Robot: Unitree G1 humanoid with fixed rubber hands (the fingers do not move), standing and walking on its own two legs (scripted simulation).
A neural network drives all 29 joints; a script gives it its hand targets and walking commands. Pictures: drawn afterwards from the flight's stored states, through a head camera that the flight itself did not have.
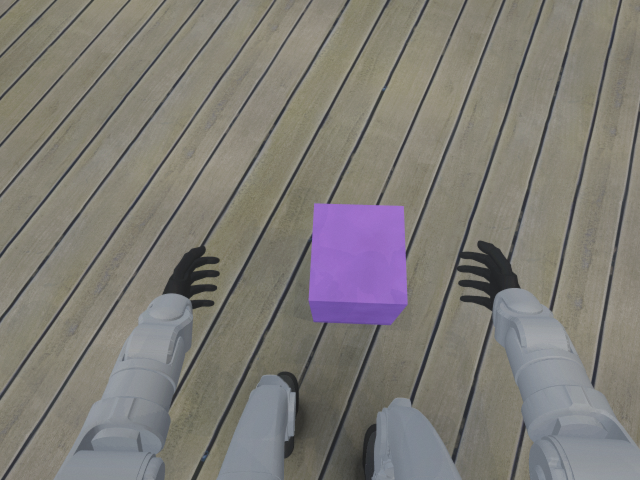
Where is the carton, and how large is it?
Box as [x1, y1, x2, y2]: [309, 203, 407, 324]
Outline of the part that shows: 314,203 309,284 309,304 313,321 390,324 407,304 403,206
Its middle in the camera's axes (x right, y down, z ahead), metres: +0.09 +0.08 +1.03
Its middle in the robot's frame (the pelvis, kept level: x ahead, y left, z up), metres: +0.54 -0.05 -0.56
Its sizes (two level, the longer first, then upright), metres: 0.243 0.219 0.265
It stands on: the floor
